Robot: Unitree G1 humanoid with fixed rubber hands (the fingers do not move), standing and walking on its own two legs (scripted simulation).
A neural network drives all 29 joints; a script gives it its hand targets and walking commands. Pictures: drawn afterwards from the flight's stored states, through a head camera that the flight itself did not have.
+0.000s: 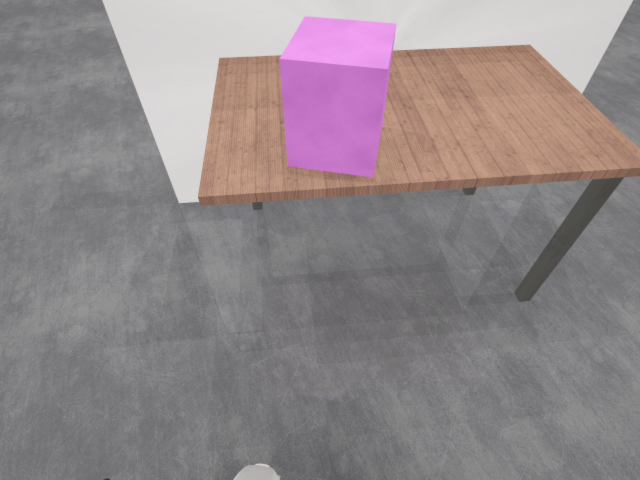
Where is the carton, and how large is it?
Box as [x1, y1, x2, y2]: [279, 16, 396, 176]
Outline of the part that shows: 305,16 279,59 288,165 373,176 382,124 396,24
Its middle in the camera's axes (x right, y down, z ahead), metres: +0.04 -0.31 +0.87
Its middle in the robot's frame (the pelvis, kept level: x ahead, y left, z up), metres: +0.87 -0.03 +0.02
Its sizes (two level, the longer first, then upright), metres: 0.210 0.200 0.250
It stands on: a table, 0.64 m high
